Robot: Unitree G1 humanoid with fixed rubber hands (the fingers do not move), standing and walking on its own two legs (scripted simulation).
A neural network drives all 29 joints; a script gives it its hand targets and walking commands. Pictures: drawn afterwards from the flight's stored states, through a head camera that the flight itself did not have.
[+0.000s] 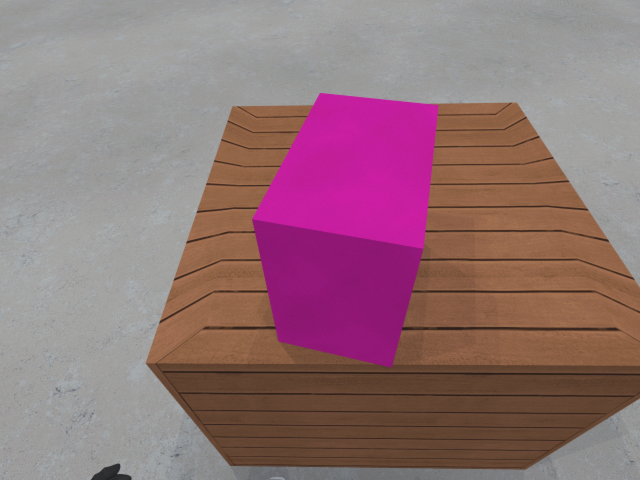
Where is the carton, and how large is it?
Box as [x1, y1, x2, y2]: [252, 93, 438, 367]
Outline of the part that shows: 320,93 252,218 278,340 391,367 423,248 438,105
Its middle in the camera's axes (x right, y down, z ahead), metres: +0.05 -0.02 +0.58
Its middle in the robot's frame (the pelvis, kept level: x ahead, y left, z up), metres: +0.47 -0.01 +0.06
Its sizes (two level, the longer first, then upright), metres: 0.283 0.177 0.268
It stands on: a pedestal, 0.65 m high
